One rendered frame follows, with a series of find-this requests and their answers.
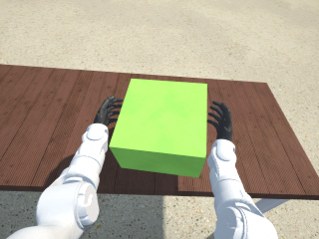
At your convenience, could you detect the robot left hand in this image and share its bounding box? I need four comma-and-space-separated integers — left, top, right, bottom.
93, 95, 123, 126

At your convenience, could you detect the robot left upper arm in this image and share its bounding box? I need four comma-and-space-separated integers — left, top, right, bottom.
6, 181, 100, 239

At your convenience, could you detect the robot right upper arm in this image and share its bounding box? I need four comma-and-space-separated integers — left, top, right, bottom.
213, 206, 278, 239

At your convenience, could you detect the robot left forearm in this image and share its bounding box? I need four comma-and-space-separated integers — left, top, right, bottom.
36, 123, 109, 223

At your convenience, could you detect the table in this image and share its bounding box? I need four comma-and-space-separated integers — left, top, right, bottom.
0, 64, 319, 214

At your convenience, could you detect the robot right hand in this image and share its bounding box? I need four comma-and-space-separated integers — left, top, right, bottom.
207, 101, 232, 142

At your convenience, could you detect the carton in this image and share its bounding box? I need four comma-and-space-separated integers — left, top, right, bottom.
109, 79, 207, 178

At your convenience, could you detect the robot right forearm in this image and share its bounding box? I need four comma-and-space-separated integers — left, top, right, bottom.
207, 139, 266, 218

